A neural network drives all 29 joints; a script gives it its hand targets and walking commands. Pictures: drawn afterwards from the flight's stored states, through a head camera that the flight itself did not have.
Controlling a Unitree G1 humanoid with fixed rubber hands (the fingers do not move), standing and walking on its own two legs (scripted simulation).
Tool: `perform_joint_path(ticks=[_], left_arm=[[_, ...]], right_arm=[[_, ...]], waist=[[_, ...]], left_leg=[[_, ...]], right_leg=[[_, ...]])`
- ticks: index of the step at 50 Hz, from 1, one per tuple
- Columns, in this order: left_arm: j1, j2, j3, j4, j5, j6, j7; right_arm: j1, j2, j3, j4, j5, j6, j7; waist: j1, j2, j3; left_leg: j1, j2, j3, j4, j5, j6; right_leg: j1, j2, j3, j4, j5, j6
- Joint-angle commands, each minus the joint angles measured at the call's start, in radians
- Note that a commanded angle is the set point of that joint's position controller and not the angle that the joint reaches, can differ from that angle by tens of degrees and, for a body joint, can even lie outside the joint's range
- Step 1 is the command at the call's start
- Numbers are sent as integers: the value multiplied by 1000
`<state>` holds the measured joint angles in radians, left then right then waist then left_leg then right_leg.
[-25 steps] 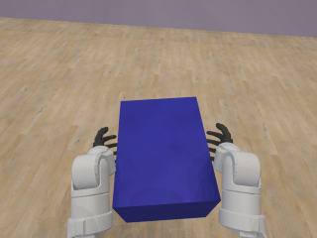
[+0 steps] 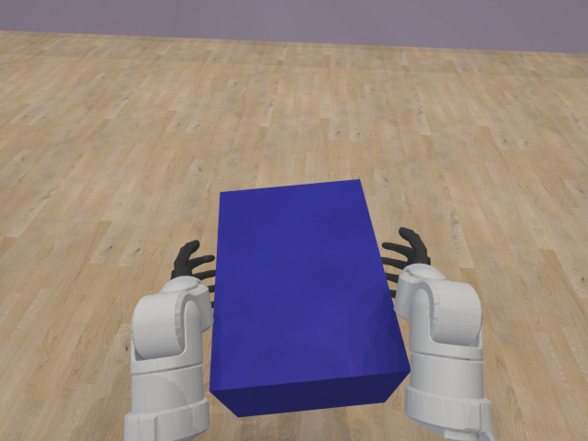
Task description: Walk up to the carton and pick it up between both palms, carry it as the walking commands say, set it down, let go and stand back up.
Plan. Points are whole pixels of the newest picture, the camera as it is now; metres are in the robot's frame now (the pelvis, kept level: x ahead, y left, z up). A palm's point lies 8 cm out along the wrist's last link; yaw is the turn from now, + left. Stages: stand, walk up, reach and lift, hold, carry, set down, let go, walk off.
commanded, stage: carry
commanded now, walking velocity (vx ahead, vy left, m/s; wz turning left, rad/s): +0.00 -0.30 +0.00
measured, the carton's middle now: (300, 295) +0.34 +0.03 +0.01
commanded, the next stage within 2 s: none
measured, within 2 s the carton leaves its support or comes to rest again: neither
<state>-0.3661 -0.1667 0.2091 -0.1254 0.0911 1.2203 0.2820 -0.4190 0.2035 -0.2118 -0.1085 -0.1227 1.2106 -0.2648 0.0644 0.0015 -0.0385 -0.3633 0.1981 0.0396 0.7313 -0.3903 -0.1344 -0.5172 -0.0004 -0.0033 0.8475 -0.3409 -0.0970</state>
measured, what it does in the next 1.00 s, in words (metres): steps to the right: right foot, then left foot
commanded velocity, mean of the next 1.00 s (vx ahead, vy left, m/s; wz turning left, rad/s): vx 0.00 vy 0.03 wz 0.00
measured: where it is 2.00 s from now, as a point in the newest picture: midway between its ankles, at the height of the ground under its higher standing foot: outside the picture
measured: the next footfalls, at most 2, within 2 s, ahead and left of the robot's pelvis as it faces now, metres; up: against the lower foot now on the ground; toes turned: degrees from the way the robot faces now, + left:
right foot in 0.02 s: +0.09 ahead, -0.15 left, +0.00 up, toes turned +0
left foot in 0.38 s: -0.07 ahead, -0.03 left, +0.00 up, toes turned +10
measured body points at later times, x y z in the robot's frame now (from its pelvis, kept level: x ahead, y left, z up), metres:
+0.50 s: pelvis -0.07 -0.17 +0.01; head -0.06 -0.16 +0.46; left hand +0.21 +0.03 +0.08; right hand +0.26 -0.26 +0.09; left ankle -0.11 -0.03 -0.71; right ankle +0.03 -0.19 -0.71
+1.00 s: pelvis -0.14 -0.27 +0.02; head -0.15 -0.31 +0.47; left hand +0.15 -0.10 +0.11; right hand +0.18 -0.40 +0.10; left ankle -0.17 -0.12 -0.67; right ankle -0.08 -0.31 -0.71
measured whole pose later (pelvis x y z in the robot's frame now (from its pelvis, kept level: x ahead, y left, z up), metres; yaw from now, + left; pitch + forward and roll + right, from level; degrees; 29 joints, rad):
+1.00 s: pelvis -0.14 -0.27 +0.02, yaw +6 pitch +1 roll +5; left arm -0.37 -0.17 0.20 -0.10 0.09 1.22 0.27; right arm -0.39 0.19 -0.20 -0.12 -0.12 1.21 -0.26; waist -0.02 0.00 -0.05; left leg -0.38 0.01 0.12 0.80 -0.44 -0.05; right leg -0.41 0.02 0.00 0.61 -0.23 -0.04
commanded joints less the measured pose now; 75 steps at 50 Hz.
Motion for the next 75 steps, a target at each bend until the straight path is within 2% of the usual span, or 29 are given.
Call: perform_joint_path(ticks=[1, 3, 4, 6, 8, 13, 17, 20, 21, 25, 28, 30, 33, 35, 36, 37, 39, 41, 43, 47, 56, 61, 62, 64, 66, 69, 71, 73, 75], left_arm=[[-619, -977, -719, -3, -472, 14, -478], [-728, -976, -740, -82, -501, -1, -483], [-667, -986, -717, -75, -483, -14, -488], [-629, -1011, -702, -91, -442, -12, -471], [-625, -1013, -670, -111, -419, -16, -466], [-554, -1016, -648, -120, -374, -18, -436], [-578, -1036, -703, -158, -398, -8, -426], [-639, -1004, -748, -237, -419, -7, -432], [-693, -999, -742, -233, -441, -3, -447], [-595, -964, -730, -114, -455, 14, -469], [-602, -972, -707, -61, -460, 28, -490], [-604, -958, -694, -54, -465, 24, -497], [-564, -974, -681, -27, -455, 23, -511], [-598, -966, -656, -17, -439, 11, -506], [-571, -969, -641, -29, -424, 13, -501], [-638, -940, -676, -97, -435, 4, -491], [-582, -928, -633, 23, -407, 7, -478], [-626, -935, -633, 42, -401, 9, -481], [-607, -933, -630, 18, -402, 9, -485], [-650, -905, -652, -35, -417, 6, -490], [-568, -913, -595, -10, -412, -7, -510], [-570, -911, -619, -73, -418, -20, -492], [-588, -926, -641, -87, -424, -21, -486], [-708, -925, -716, -207, -437, -26, -465], [-689, -924, -696, -130, -420, -20, -465], [-671, -921, -668, -55, -395, -5, -460], [-730, -924, -677, -33, -412, 3, -472], [-650, -875, -632, 16, -414, 6, -482], [-577, -860, -624, 43, -424, -1, -497]], right_arm=[[-394, 976, 644, 74, 375, 7, 418], [-487, 996, 645, 5, 391, 0, 409], [-482, 997, 682, -18, 409, -2, 408], [-591, 1007, 719, -112, 459, -7, 425], [-618, 1034, 759, -147, 485, -11, 431], [-619, 1005, 783, -183, 537, -8, 446], [-554, 983, 751, -138, 525, -1, 458], [-482, 1000, 728, -98, 498, -5, 461], [-532, 1020, 721, -117, 481, -13, 456], [-443, 1023, 711, -39, 435, 6, 430], [-481, 992, 688, -14, 412, 7, 414], [-453, 1011, 704, 47, 411, 1, 414], [-521, 1003, 743, -60, 430, -14, 414], [-512, 1011, 740, -49, 445, -10, 413], [-492, 1016, 743, -70, 454, -12, 419], [-487, 1020, 729, -45, 466, -16, 429], [-556, 988, 726, -31, 469, -2, 428], [-586, 1007, 754, 1, 468, -3, 437], [-568, 988, 766, -23, 464, -3, 431], [-550, 1042, 776, 39, 480, 0, 409], [-579, 1052, 821, -58, 475, -15, 379], [-549, 1047, 817, -79, 503, -12, 381], [-541, 1041, 798, -71, 495, -9, 388], [-550, 1053, 759, -38, 504, -12, 406], [-561, 1031, 749, -55, 501, -13, 419], [-535, 999, 718, 35, 467, -3, 443], [-573, 999, 695, 56, 459, -3, 442], [-407, 976, 680, 158, 417, 16, 424], [-423, 949, 688, 107, 398, 4, 408]], waist=[[-79, 180, -396], [-88, -222, -481], [-69, -334, -480], [-59, -194, -429], [-53, -239, -489], [-44, -172, -513], [-64, -55, -520], [-94, 219, -471], [-83, 304, -427], [-59, -71, -422], [-74, -152, -449], [-75, -192, -377], [-99, -286, -378], [-152, -256, -447], [-134, 279, -521], [-74, 387, -434], [-24, 232, -345], [-8, 84, -273], [-68, -235, -305], [-63, -134, -314], [-70, -244, -391], [-94, -341, -501], [-80, -248, -500], [-81, 272, -548], [-75, 212, -396], [-13, 312, -170], [-28, 128, -128], [-63, -262, -239], [-84, -380, -335]], left_leg=[[72, 81, 4, -15, 480, 70], [-217, -110, 107, 290, -288, 6], [-244, -163, 117, 341, -362, 22], [-197, -137, 71, 386, -262, 45], [-182, -126, 40, 355, -193, 74], [-13, -157, 43, 105, -139, 111], [273, -208, 93, -234, -3, 151], [506, 114, -269, -493, -76, 284], [307, 245, -379, -402, -26, 338], [69, -103, 47, -121, -21, 140], [109, -170, 36, -73, -115, 116], [177, -239, 131, -72, -148, 142], [320, -260, 277, -199, -174, 133], [487, -207, 338, -505, -51, 233], [341, 98, -48, -545, 66, 282], [100, 203, -212, -471, 30, 320], [-47, 174, -74, -450, -73, 284], [30, -40, 101, -117, 28, 145], [-5, -160, 65, 14, -153, 99], [-144, -200, -56, 215, -78, 75], [-60, -248, -2, 78, 19, 135], [241, -300, 226, -479, -86, 165], [316, -255, 210, -559, 83, 169], [403, -43, -127, -406, 168, 248], [84, 189, -246, -491, -124, 399], [-234, 65, 52, -437, -275, 228], [-101, -58, 42, -291, -209, 218], [39, -133, 19, -52, -81, 195], [38, -180, -1, 19, -160, 183]], right_leg=[[316, -22, -6, -375, 171, 77], [539, -306, 299, -296, 959, -67], [532, -277, 256, -328, 983, -111], [455, -221, 225, -345, 798, -99], [486, -244, 232, -401, 518, -77], [455, -269, 243, -444, 543, -90], [282, -248, 201, -544, 259, 13], [33, -76, 25, -366, 146, 270], [66, -72, 32, -136, -34, 217], [375, -164, 123, -469, 332, 105], [379, -285, 303, -581, 218, 115], [288, -230, 247, -776, -103, 278], [280, -121, 31, -859, 150, 617], [254, 44, -157, -555, 334, 797], [318, 43, -87, 124, 87, 634], [320, -54, 116, 352, -76, 334], [233, -84, 153, 232, -111, 156], [301, -160, 150, -429, 105, 74], [381, -316, 443, -512, 539, 155], [493, -302, 458, -515, 691, 281], [524, -188, 220, -699, 168, 394], [575, -95, 92, -566, 768, 605], [551, -101, 101, -504, 674, 499], [335, -102, 153, -182, 51, 252], [234, -22, 95, 218, -88, 188], [287, -60, 94, 149, -29, 105], [247, -60, 88, -236, 93, 92], [338, -153, 303, -500, 455, 149], [416, -244, 408, -438, 807, 109]])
